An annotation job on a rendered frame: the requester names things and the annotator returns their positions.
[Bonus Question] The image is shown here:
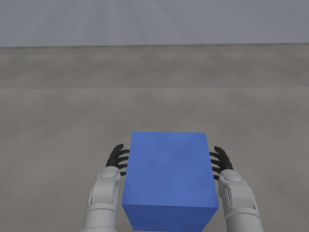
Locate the carton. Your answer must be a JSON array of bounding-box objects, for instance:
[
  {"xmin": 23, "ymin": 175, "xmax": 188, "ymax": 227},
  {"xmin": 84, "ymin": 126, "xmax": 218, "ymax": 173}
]
[{"xmin": 121, "ymin": 131, "xmax": 219, "ymax": 232}]

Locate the left robot forearm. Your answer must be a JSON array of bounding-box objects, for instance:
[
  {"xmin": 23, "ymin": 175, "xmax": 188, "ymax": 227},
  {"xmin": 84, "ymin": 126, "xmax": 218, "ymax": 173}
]
[{"xmin": 79, "ymin": 166, "xmax": 122, "ymax": 232}]

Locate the right robot forearm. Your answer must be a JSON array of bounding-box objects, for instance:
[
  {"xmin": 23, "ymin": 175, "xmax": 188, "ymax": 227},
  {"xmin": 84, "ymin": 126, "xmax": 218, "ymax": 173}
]
[{"xmin": 218, "ymin": 169, "xmax": 264, "ymax": 232}]

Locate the right robot hand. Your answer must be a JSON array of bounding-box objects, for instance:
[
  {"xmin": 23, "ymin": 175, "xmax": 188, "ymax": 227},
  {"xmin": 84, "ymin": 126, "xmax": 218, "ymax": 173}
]
[{"xmin": 209, "ymin": 146, "xmax": 234, "ymax": 181}]

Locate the left robot hand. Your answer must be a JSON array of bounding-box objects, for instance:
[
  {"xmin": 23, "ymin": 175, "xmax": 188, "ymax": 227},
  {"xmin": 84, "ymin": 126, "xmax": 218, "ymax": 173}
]
[{"xmin": 105, "ymin": 143, "xmax": 129, "ymax": 176}]

